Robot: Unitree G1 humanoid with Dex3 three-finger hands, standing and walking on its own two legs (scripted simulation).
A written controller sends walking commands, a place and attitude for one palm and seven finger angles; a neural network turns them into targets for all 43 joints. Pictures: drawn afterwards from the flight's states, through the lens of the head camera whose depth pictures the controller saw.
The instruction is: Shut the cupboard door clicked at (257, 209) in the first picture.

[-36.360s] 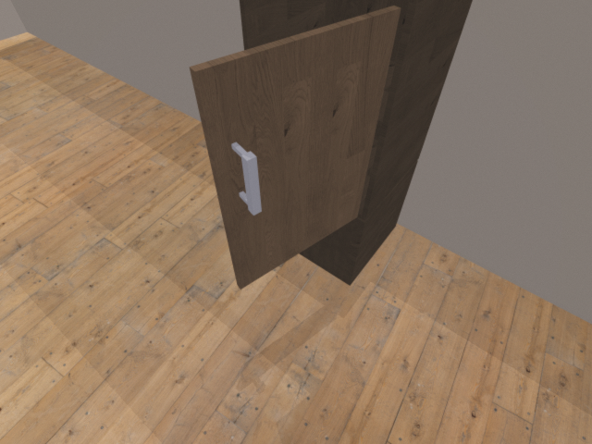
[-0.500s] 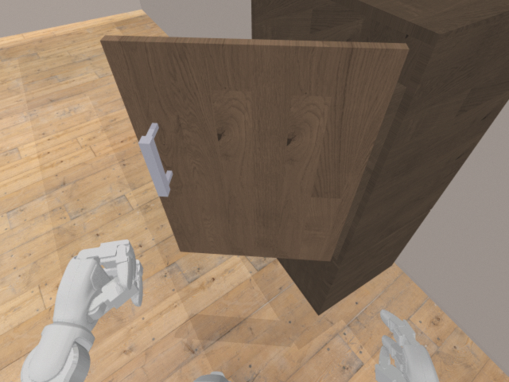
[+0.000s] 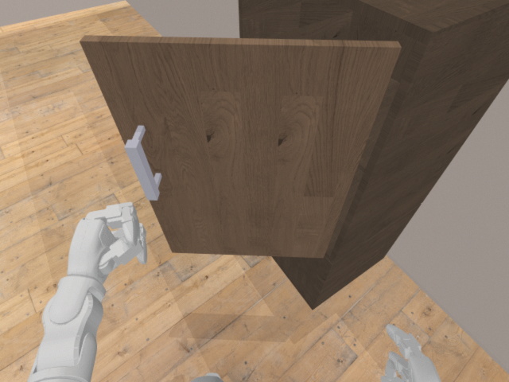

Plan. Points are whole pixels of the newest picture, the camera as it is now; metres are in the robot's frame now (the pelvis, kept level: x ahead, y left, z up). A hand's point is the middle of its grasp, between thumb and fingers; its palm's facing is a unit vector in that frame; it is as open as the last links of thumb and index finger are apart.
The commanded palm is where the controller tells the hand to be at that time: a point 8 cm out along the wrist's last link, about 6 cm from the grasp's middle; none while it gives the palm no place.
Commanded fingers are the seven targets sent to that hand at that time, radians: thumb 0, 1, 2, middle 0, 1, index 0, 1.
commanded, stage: bring the fist close to the handle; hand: left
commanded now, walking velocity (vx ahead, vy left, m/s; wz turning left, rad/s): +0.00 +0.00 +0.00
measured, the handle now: (146, 164) +0.45 +0.22 +0.08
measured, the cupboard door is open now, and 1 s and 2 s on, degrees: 54 54 41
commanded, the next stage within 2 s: push the door shut along its arc in 0.80 s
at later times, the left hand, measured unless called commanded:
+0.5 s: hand (154, 207) +0.36 +0.18 +0.08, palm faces +0.02 -1.00 -0.03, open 3.1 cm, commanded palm +0.32 +0.24 +0.08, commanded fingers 0.00 0.90 0.90 -1.30 -1.50 -1.30 -1.50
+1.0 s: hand (149, 209) +0.35 +0.19 +0.08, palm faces +0.03 -1.00 -0.03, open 3.1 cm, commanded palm +0.34 +0.24 +0.08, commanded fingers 0.00 0.90 0.90 -1.30 -1.50 -1.30 -1.50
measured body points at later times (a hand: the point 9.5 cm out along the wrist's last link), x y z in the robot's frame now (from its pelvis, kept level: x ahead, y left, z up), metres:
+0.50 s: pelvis +0.00 +0.00 +0.00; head +0.03 +0.00 +0.45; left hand +0.35 +0.24 +0.09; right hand +0.13 -0.25 -0.10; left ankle +0.04 +0.11 -0.70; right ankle -0.01 -0.11 -0.70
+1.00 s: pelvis -0.01 +0.00 +0.00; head +0.03 +0.00 +0.45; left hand +0.35 +0.25 +0.08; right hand +0.12 -0.25 -0.10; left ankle +0.04 +0.11 -0.70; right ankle -0.01 -0.11 -0.70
